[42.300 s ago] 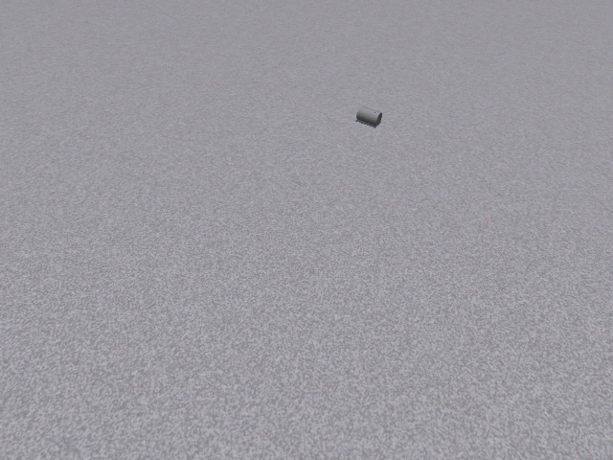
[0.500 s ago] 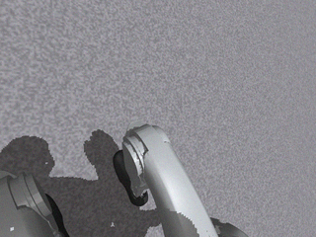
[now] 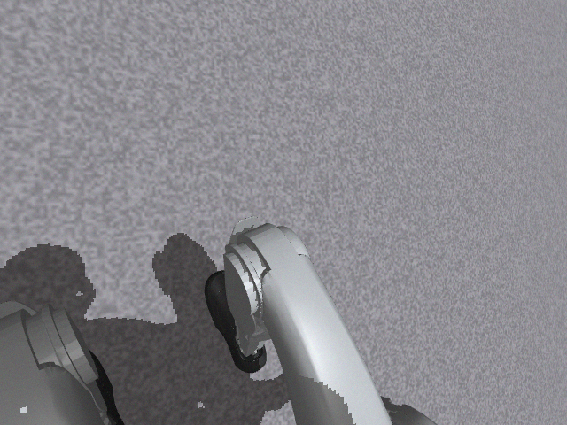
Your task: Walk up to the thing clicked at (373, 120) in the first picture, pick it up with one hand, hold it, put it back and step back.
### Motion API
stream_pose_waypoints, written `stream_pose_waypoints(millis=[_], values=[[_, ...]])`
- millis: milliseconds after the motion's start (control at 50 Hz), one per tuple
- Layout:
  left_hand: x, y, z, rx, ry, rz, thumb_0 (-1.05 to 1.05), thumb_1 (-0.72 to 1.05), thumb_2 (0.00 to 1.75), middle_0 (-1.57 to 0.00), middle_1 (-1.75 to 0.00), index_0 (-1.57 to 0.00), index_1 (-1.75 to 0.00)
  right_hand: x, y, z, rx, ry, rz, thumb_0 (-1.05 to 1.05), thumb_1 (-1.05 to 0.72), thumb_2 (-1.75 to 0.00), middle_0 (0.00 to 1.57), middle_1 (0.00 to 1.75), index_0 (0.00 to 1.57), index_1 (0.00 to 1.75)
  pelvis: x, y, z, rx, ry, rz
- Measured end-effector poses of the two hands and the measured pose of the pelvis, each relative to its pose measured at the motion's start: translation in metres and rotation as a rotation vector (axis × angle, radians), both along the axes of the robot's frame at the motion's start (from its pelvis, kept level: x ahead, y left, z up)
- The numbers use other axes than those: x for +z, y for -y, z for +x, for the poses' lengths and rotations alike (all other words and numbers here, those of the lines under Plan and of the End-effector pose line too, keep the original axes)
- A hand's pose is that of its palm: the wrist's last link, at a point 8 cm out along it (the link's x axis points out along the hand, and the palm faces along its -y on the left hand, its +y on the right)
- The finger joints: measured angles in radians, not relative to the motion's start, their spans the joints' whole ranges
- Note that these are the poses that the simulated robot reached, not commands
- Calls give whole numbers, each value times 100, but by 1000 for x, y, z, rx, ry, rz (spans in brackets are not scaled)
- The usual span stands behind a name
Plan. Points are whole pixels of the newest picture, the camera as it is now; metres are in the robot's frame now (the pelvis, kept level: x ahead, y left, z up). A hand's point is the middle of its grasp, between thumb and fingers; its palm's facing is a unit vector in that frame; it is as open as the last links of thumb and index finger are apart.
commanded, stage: approach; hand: left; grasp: from above
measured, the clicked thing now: out of the picture +0.45 +0.44 -0.30
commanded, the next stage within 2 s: rest palm in 0.40 s
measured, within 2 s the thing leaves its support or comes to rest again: neither
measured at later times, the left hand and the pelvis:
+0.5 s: hand out of the picture +0.44 +0.36 -0.23, palm faces +0.00 -0.47 -0.88, open 13.8 cm; pelvis +0.00 +0.00 +0.00, yaw +0 degrees
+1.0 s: hand out of the picture +0.45 +0.34 -0.24, palm faces +0.05 -0.44 -0.90, open 14.0 cm; pelvis +0.00 +0.00 +0.00, yaw +0 degrees
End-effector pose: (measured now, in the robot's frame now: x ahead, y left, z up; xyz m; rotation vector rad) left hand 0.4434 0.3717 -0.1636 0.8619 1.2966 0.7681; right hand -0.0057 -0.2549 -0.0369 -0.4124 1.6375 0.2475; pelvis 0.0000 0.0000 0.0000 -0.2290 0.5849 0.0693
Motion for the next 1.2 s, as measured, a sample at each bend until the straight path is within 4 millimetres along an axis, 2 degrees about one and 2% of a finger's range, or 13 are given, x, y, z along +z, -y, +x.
stream_pose_waypoints(millis=[280, 480, 560, 680, 920, 1060, 1200], values=[[-6, 6, 1, -118, -38, 6, 0, -43, 91, -6, -104, -10, -102, -10, -5, -2, -6, 41, 0, -1, -91, -89, 20, 30, 20, 30, -5, 1, -3, 0, 20, 10], [-7, 2, -8, -20, -6, 18, 0, -43, 91, -7, -104, -10, -102, -10, -9, -5, 10, 24, 28, -1, -91, -89, 20, 30, 20, 30, -3, 1, -4, -2, 23, 6], [-5, 2, -8, 27, 15, 4, 0, -44, 91, -8, -103, -10, -102, -4, -7, -5, 20, 11, 26, -1, -91, -89, 20, 30, 20, 30, -1, 1, -3, -1, 22, 4], [-3, 5, -3, 1, -4, 14, 0, -43, 92, -9, -100, -9, -100, 4, -2, -6, 16, 6, 1, -1, -91, -90, 20, 30, 20, 30, -1, -1, -3, 2, 26, -4], [-15, 26, 0, 16, -11, 65, 0, -44, 93, -6, -98, -9, -99, 15, 2, -19, 7, -45, 7, -1, -91, -90, 19, 30, 20, 30, -1, 0, -3, 8, 49, -8], [-17, 32, 5, 72, 21, 44, 0, -45, 94, -5, -98, -6, -99, 10, 5, -25, 14, -67, 31, -1, -91, -90, 20, 30, 20, 30, -6, 1, -4, 6, 59, -8], [-18, 31, 7, 44, 9, 46, 0, -44, 94, -6, -98, -6, -99, 1, 3, -20, 10, -48, 46, -1, -91, -90, 19, 30, 20, 30, -10, -1, -5, 0, 58, -10]])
